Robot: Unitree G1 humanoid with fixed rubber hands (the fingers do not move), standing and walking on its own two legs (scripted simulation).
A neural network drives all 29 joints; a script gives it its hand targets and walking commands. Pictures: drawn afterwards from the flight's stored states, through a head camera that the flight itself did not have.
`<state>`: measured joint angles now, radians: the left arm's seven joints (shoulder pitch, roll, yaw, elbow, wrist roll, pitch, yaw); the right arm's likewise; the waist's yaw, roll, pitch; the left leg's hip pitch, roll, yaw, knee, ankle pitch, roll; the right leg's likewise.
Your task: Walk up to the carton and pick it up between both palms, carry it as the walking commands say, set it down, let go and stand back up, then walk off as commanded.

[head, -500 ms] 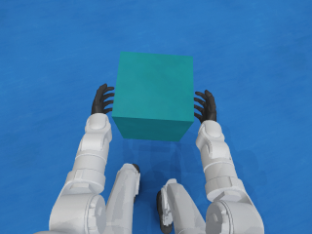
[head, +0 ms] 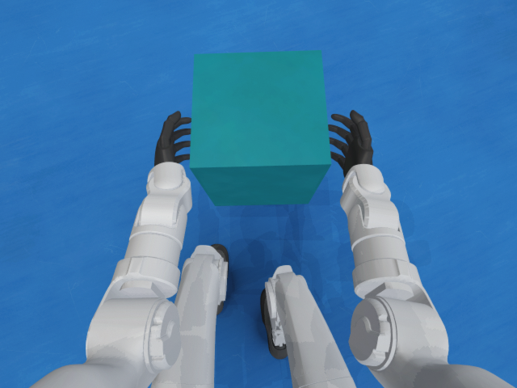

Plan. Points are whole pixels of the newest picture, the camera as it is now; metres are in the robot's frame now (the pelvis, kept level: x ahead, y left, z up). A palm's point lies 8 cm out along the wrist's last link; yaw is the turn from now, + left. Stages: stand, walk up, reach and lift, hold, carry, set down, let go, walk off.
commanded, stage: set down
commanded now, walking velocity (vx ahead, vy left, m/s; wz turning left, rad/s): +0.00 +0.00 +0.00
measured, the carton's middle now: (259, 140) +0.49 +0.00 -0.22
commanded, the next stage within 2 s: none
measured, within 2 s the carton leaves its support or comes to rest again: neither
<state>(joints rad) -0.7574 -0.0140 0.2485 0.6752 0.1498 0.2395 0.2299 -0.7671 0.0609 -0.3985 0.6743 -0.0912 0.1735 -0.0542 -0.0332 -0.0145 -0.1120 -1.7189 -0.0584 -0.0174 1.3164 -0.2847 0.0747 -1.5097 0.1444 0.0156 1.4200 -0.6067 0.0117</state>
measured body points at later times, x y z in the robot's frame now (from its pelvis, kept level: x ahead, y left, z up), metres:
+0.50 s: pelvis -0.02 -0.02 -0.06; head +0.27 +0.03 +0.28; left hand +0.45 +0.15 -0.21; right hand +0.47 -0.14 -0.18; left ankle +0.13 +0.07 -0.56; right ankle +0.02 -0.13 -0.56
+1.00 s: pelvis -0.07 -0.03 -0.14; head +0.30 +0.02 +0.11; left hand +0.45 +0.16 -0.33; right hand +0.48 -0.13 -0.30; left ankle +0.13 +0.07 -0.56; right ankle +0.02 -0.13 -0.56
